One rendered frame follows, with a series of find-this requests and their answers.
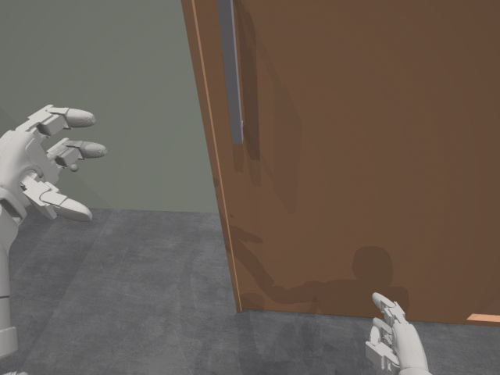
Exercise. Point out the robot right hand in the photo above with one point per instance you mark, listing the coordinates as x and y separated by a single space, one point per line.
402 347

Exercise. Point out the left robot forearm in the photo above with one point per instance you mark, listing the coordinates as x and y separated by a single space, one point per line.
12 214

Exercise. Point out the robot left hand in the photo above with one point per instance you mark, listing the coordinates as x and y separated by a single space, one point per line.
21 155

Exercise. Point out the handle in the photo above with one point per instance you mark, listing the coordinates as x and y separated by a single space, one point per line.
230 62

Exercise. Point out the wardrobe door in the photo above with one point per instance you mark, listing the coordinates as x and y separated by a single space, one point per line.
491 306
371 153

